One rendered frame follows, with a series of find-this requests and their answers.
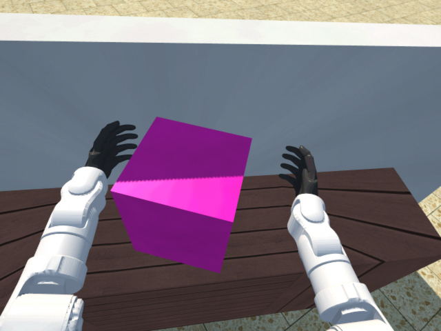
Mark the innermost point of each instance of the carton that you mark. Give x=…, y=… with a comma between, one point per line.
x=177, y=195

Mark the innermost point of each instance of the robot left upper arm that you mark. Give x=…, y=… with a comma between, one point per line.
x=45, y=312

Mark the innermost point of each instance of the robot right hand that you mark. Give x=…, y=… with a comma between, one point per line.
x=306, y=181

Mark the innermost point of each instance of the pedestal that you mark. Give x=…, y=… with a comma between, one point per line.
x=382, y=229

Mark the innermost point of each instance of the robot left hand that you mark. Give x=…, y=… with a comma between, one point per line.
x=103, y=154

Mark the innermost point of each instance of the left robot forearm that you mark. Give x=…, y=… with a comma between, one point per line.
x=58, y=266

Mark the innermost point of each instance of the right robot forearm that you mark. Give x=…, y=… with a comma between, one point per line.
x=340, y=297

